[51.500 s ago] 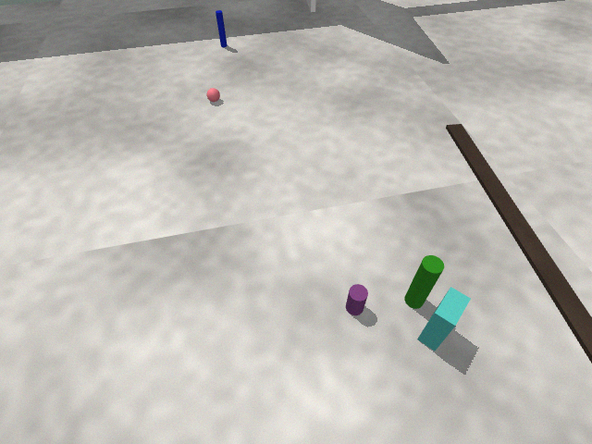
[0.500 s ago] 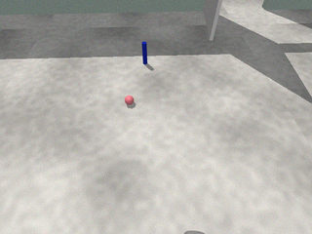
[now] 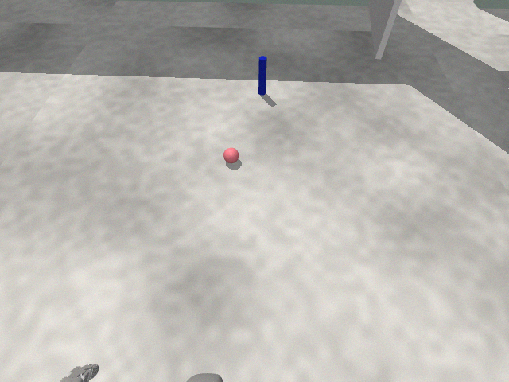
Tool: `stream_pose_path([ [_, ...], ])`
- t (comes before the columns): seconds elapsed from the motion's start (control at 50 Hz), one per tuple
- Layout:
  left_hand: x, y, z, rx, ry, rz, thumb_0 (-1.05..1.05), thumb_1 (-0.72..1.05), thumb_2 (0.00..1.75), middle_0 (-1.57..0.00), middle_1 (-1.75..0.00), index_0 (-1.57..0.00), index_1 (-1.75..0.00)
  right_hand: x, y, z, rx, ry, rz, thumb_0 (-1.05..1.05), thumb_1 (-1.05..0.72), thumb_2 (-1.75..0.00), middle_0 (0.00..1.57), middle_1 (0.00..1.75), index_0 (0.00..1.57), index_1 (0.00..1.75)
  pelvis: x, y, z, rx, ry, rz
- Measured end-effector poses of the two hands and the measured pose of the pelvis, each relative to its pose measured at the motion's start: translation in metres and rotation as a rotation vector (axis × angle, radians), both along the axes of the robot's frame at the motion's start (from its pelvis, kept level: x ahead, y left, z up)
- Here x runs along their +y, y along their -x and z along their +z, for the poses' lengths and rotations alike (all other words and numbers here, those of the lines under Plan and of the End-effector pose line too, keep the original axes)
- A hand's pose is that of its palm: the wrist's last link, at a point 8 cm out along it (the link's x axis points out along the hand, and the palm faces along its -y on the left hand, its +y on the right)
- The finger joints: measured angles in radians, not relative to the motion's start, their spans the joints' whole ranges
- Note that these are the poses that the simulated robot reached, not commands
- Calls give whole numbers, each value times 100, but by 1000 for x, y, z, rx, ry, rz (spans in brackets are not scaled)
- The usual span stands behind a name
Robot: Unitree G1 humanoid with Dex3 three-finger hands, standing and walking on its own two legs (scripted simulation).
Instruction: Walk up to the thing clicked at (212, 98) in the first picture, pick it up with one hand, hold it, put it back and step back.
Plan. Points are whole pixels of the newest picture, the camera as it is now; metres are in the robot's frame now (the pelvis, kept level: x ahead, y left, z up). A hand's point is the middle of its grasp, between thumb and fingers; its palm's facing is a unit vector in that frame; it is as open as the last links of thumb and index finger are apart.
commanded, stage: step back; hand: left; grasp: from above
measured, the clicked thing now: (231, 155) +1.19 +0.17 -0.72
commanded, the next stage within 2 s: stand in 0.06 s
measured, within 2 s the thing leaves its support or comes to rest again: neither
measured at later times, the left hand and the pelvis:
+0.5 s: hand out of the picture +0.07 +0.25 -0.13, palm faces -0.02 -0.94 -0.34, open 7.4 cm; pelvis -0.01 +0.00 +0.02, yaw +0 degrees
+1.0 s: hand out of the picture +0.06 +0.25 -0.14, palm faces -0.04 -0.94 -0.34, open 7.4 cm; pelvis -0.01 +0.00 +0.02, yaw +0 degrees
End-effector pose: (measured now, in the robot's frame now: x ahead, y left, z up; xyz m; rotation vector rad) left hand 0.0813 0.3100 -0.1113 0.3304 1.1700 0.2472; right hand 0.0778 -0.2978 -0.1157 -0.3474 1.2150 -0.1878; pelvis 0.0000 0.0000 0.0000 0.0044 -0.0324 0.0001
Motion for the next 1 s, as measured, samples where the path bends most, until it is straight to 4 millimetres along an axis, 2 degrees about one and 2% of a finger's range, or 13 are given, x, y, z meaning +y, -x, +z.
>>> stream_pose_path([
  [0.16, -4, -6, 5, 4, 33, -17, 1, 90, 90, -20, -30, -20, -30, 13, -33, 14, -89, -22, 23, 0, -91, -90, 20, 30, 21, 30, 5, -4, 10, -11, 12, -2],
  [0.28, -11, -2, 10, 13, 48, -25, 1, 90, 90, -20, -30, -20, -30, 14, -39, 21, -117, -34, 32, 0, -91, -90, 20, 30, 21, 30, 5, -1, 16, -24, 8, -2],
  [0.38, -12, 7, 13, 32, 48, -26, 1, 90, 90, -20, -30, -20, -30, 11, -29, 23, -99, -37, 21, 0, -91, -90, 20, 30, 20, 30, 3, 4, 20, -26, 8, -1],
  [0.62, -12, 30, 14, 82, 38, -22, 1, 90, 90, -20, -30, -20, -30, 0, 18, 16, 3, -34, -24, 0, -91, -90, 20, 30, 20, 30, -1, 13, 22, -23, 8, -2],
  [0.72, -13, 34, 14, 95, 36, -23, 1, 90, 90, -20, -30, -20, -30, -1, 32, 14, 33, -35, -38, 1, -91, -90, 20, 30, 20, 30, -2, 14, 22, -19, 8, -3],
  [0.84, -14, 33, 14, 94, 39, -25, 1, 90, 90, -20, -30, -20, -30, -1, 38, 13, 46, -35, -40, 1, -91, -90, 20, 30, 20, 30, -2, 14, 22, -15, 6, -4],
  [1.0, -15, 27, 13, 89, 41, -33, 1, 90, 90, -20, -30, -20, -30, 0, 33, 14, 39, -35, -36, 1, -91, -90, 20, 30, 20, 30, -2, 11, 22, -7, 7, -6],
])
